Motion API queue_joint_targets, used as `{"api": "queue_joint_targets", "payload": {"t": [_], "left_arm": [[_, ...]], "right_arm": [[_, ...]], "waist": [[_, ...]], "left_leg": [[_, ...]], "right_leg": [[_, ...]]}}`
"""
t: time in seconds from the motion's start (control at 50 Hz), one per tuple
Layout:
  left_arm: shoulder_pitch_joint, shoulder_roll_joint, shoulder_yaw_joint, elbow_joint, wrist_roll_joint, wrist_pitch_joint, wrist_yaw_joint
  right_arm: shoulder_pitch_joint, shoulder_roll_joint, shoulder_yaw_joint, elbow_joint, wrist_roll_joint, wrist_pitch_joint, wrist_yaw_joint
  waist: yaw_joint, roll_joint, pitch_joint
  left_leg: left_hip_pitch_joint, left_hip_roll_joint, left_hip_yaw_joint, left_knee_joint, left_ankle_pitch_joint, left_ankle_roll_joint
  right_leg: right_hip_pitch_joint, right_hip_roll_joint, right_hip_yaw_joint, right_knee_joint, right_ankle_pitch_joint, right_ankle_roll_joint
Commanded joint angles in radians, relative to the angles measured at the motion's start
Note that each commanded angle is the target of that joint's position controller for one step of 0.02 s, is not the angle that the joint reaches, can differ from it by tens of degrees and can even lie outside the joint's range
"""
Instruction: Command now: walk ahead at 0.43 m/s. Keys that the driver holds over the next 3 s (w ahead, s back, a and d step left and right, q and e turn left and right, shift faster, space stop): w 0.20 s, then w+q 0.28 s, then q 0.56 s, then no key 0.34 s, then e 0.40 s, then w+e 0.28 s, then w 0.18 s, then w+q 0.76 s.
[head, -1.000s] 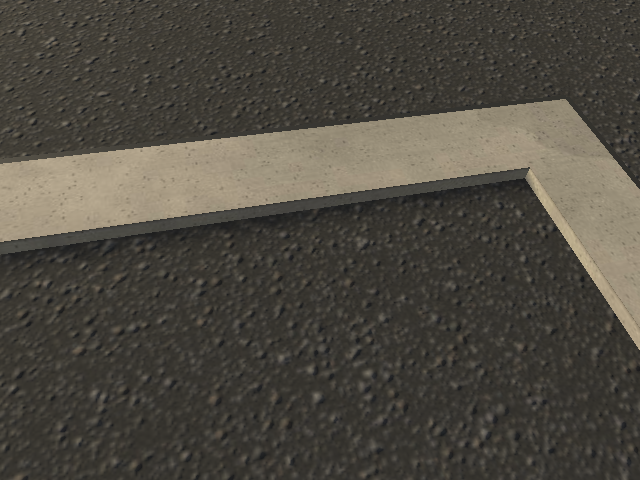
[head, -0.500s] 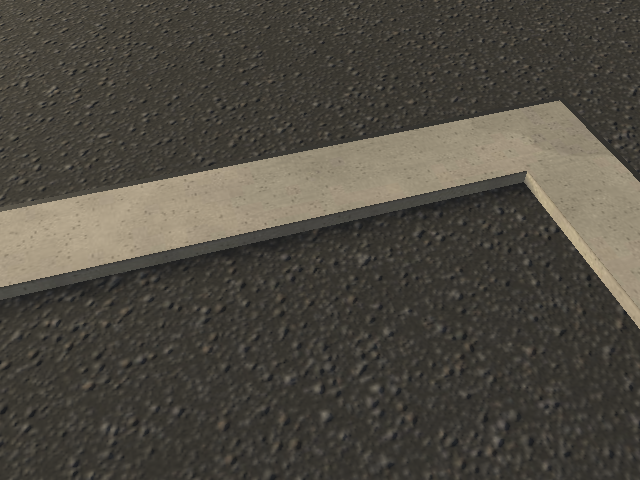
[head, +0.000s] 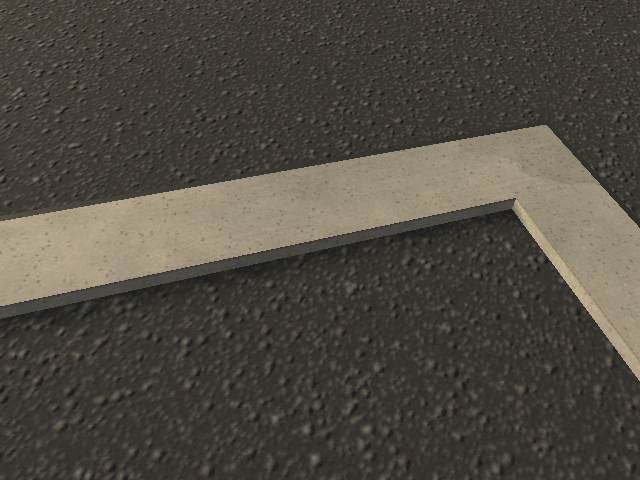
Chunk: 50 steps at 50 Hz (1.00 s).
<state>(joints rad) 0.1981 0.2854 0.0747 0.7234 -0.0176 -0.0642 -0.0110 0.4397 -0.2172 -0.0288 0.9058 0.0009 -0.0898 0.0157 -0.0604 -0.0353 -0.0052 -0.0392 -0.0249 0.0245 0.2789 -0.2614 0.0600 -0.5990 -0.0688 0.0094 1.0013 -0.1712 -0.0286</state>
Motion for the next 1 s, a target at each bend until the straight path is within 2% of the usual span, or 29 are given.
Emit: {"api": "queue_joint_targets", "payload": {"t": [0.02,0.12,0.18,0.22,0.24,0.26,0.28,0.3,0.32,0.34,0.36,0.38,0.42,0.48,0.52,0.58,0.62,0.66,0.72,0.74,0.76,0.78,0.8,0.82,0.84,0.86,0.88,0.94,1.0], "left_arm": [[-0.147,0.001,-0.01,-0.104,0.002,-0.015,-0.01],[-0.295,0.0,-0.021,-0.148,-0.01,-0.028,-0.033],[-0.33,0.021,-0.019,-0.168,-0.012,-0.039,-0.048],[-0.276,0.058,-0.004,-0.159,-0.006,-0.042,-0.047],[-0.178,0.089,0.013,-0.137,-0.004,-0.041,-0.039],[0.003,0.131,0.034,-0.087,-0.006,-0.038,-0.026],[0.21,0.205,0.052,-0.045,0.012,-0.032,-0.007],[0.231,0.246,0.052,-0.023,0.026,-0.034,-0.018],[0.212,0.134,0.03,-0.023,0.021,-0.032,-0.013],[0.128,0.1,0.017,-0.019,0.012,-0.033,-0.007],[0.059,0.08,0.009,-0.015,0.012,-0.037,-0.008],[0.014,0.054,0.004,-0.009,0.02,-0.044,-0.012],[-0.026,0.03,0.003,0.011,0.031,-0.061,-0.017],[-0.032,0.056,0.012,0.049,0.028,-0.077,-0.015],[-0.035,0.075,0.015,0.064,0.036,-0.074,-0.004],[-0.041,0.111,0.019,0.066,0.034,-0.055,0.018],[-0.002,0.137,0.023,0.077,0.024,-0.039,0.031],[0.016,0.16,0.029,0.085,0.009,-0.017,0.037],[-0.007,0.186,0.041,0.076,-0.015,0.016,0.049],[-0.021,0.184,0.042,0.068,-0.019,0.027,0.053],[-0.016,0.159,0.033,0.063,-0.017,0.032,0.052],[0.043,0.094,0.008,0.042,0.028,0.027,0.044],[0.136,0.039,-0.018,0.012,0.046,0.017,0.026],[0.077,0.132,0.001,0.03,0.024,0.009,0.011],[-0.002,0.139,0.003,0.001,-0.002,0.012,0.01],[-0.022,0.12,0.001,0.008,0.009,0.022,0.022],[-0.032,0.131,0.006,0.008,0.019,0.036,0.035],[0.001,0.107,0.004,0.013,0.026,0.057,0.043],[-0.03,0.091,-0.003,0.006,0.026,0.061,0.054]], "right_arm": [[0.017,-0.157,-0.027,-0.041,-0.001,0.002,-0.016],[0.063,-0.181,-0.029,-0.02,0.009,0.009,-0.028],[0.064,-0.192,-0.036,-0.007,0.017,0.016,-0.029],[0.05,-0.214,-0.045,-0.009,0.015,0.022,-0.031],[0.037,-0.227,-0.05,-0.01,0.013,0.029,-0.032],[0.013,-0.222,-0.046,-0.02,0.008,0.034,-0.033],[0.008,-0.179,-0.03,-0.053,-0.012,0.032,-0.033],[0.179,-0.017,0.013,-0.055,0.004,0.014,-0.023],[0.09,-0.162,-0.023,-0.043,0.039,-0.002,-0.018],[-0.03,-0.207,-0.041,-0.085,0.061,-0.006,-0.019],[-0.081,-0.189,-0.039,-0.096,0.052,-0.007,-0.027],[-0.094,-0.173,-0.044,-0.096,0.035,0.001,-0.032],[-0.034,-0.126,-0.045,-0.08,0.036,0.03,-0.032],[-0.075,-0.108,-0.047,-0.109,0.03,0.061,-0.037],[-0.133,-0.116,-0.05,-0.142,0.019,0.06,-0.036],[-0.223,-0.092,-0.037,-0.182,0.008,0.045,-0.009],[-0.295,-0.08,-0.03,-0.218,0.006,0.044,0.011],[-0.322,-0.1,-0.037,-0.253,0.008,0.05,0.027],[-0.281,-0.154,-0.061,-0.283,0.0,0.059,0.041],[-0.203,-0.185,-0.078,-0.271,0.002,0.057,0.042],[-0.088,-0.233,-0.103,-0.243,0.0,0.053,0.03],[-0.049,-0.336,-0.127,-0.253,-0.002,0.056,0.003],[-0.122,-0.391,-0.124,-0.308,-0.026,0.053,-0.002],[-0.13,-0.307,-0.107,-0.336,-0.018,0.056,0.009],[-0.186,-0.264,-0.093,-0.345,-0.01,0.054,0.01],[-0.23,-0.233,-0.086,-0.34,0.008,0.059,0.006],[-0.265,-0.208,-0.077,-0.346,0.014,0.066,-0.002],[-0.289,-0.227,-0.084,-0.367,-0.012,0.074,-0.015],[-0.264,-0.245,-0.092,-0.368,-0.003,0.082,-0.036]], "waist": [[-0.01,0.107,0.083],[-0.043,0.124,0.141],[-0.021,0.128,0.149],[0.03,0.151,0.083],[0.091,0.167,0.011],[0.184,0.16,-0.101],[0.245,0.05,-0.272],[0.138,-0.24,-0.453],[0.187,-0.142,-0.372],[0.168,-0.1,-0.175],[0.131,-0.017,-0.09],[0.097,-0.009,-0.041],[0.042,-0.048,-0.023],[0.025,-0.03,0.04],[0.025,-0.014,0.077],[0.05,-0.01,0.069],[0.087,0.003,0.052],[0.094,-0.009,0.034],[0.052,-0.04,-0.012],[0.01,-0.034,-0.052],[-0.045,0.019,-0.113],[-0.023,0.218,-0.195],[0.075,0.351,-0.354],[-0.005,0.162,-0.435],[0.008,0.113,-0.319],[0.041,0.027,-0.201],[0.061,0.046,-0.148],[0.096,0.114,-0.132],[0.077,0.123,-0.158]], "left_leg": [[0.066,0.215,-0.158,-0.138,0.366,0.117],[0.022,0.229,-0.113,-0.172,0.308,0.121],[0.11,0.273,-0.109,-0.124,0.414,0.111],[0.151,0.28,-0.108,-0.013,0.717,0.091],[0.148,0.267,-0.102,0.109,0.899,0.08],[0.057,0.224,-0.08,0.307,0.935,0.053],[-0.205,0.161,-0.065,0.628,0.576,0.025],[-0.549,-0.027,-0.116,0.964,-0.3,-0.024],[-0.64,0.016,-0.208,1.064,-0.29,-0.019],[-0.692,0.063,-0.166,1.063,-0.193,-0.015],[-0.654,0.111,-0.144,1.023,-0.103,-0.017],[-0.607,0.138,-0.142,0.978,-0.049,-0.021],[-0.511,0.172,-0.147,0.941,-0.002,-0.027],[-0.565,0.185,-0.151,0.888,0.049,-0.041],[-0.606,0.175,-0.15,0.788,0.135,-0.061],[-0.532,0.145,-0.056,0.541,0.307,-0.067],[-0.524,0.125,-0.015,0.445,0.354,-0.064],[-0.539,0.116,-0.008,0.385,0.311,-0.048],[-0.477,0.061,0.031,0.339,0.156,0.0],[-0.382,0.026,0.046,0.291,0.155,0.025],[-0.217,-0.015,0.044,0.19,0.291,0.06],[0.032,0.174,-0.217,0.221,0.767,0.133],[0.291,0.419,-0.691,0.189,0.887,0.388],[0.262,0.39,-0.661,0.124,0.698,0.366],[0.158,0.343,-0.541,0.105,0.554,0.31],[0.018,0.286,-0.451,0.084,0.446,0.247],[-0.092,0.253,-0.406,0.062,0.379,0.217],[-0.236,0.186,-0.354,0.033,0.385,0.199],[-0.215,0.18,-0.37,0.048,0.341,0.196]], "right_leg": [[-0.179,-0.011,-0.018,-0.157,0.115,0.027],[-0.07,0.025,-0.046,-0.397,0.247,0.024],[-0.062,0.034,-0.035,-0.461,0.195,-0.018],[0.063,0.076,-0.053,-0.478,0.131,-0.054],[0.202,0.108,-0.071,-0.484,0.11,-0.078],[0.458,0.102,-0.063,-0.498,0.149,-0.11],[0.826,-0.113,0.171,-0.447,0.125,-0.171],[1.116,-0.366,0.671,-0.582,-0.113,-0.324],[1.007,-0.335,0.715,-0.696,-0.26,-0.284],[0.836,-0.301,0.528,-0.723,-0.232,-0.228],[0.676,-0.263,0.403,-0.756,-0.116,-0.2],[0.56,-0.221,0.301,-0.787,-0.027,-0.18],[0.442,-0.179,0.172,-0.852,0.032,-0.17],[0.374,-0.179,0.051,-0.901,0.116,-0.177],[0.372,-0.168,-0.035,-0.888,0.318,-0.177],[0.377,-0.12,-0.171,-0.842,0.499,-0.147],[0.447,-0.142,-0.185,-0.806,0.548,-0.146],[0.542,-0.175,-0.184,-0.749,0.568,-0.136],[0.622,-0.202,-0.185,-0.584,0.71,-0.1],[0.615,-0.182,-0.196,-0.453,0.737,-0.078],[0.565,-0.119,-0.22,-0.25,0.649,-0.032],[0.321,-0.036,-0.226,0.052,0.154,0.036],[-0.006,0.163,-0.075,0.4,-0.553,0.094],[-0.037,0.11,0.104,0.444,-0.492,0.072],[-0.073,0.078,0.094,0.41,-0.403,0.053],[-0.076,0.038,0.082,0.319,-0.336,0.056],[-0.041,0.014,0.083,0.237,-0.293,0.059],[0.076,0.043,0.06,0.113,-0.225,0.077],[0.068,0.057,0.078,-0.008,-0.192,0.105]]}}
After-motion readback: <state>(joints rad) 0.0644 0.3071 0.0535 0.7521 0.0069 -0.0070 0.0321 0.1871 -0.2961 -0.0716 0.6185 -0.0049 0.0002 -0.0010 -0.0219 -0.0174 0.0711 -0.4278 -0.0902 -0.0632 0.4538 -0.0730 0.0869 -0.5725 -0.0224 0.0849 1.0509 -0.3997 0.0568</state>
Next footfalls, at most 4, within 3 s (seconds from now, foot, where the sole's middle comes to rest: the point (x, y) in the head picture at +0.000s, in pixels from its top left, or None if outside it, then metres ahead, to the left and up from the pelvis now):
0.28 right None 0.33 -0.14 -0.79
0.76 left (240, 468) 0.55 0.12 -0.79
1.24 right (344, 437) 0.61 -0.10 -0.79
1.52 left None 0.46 0.12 -0.79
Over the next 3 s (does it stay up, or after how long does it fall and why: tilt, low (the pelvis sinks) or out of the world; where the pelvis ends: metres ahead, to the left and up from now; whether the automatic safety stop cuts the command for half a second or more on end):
stays up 0.97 0.08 0.01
